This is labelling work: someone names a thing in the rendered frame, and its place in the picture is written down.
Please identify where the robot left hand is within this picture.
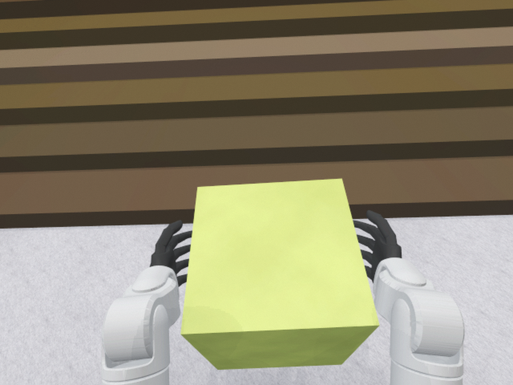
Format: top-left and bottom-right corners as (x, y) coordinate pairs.
(150, 220), (192, 287)

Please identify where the robot left forearm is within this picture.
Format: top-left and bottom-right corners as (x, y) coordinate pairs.
(101, 265), (180, 385)

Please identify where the carton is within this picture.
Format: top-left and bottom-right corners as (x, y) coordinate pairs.
(180, 179), (380, 370)

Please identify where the robot right hand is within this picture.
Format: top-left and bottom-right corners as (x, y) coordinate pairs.
(353, 210), (402, 283)

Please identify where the robot right forearm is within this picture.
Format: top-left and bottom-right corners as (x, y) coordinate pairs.
(373, 257), (465, 385)

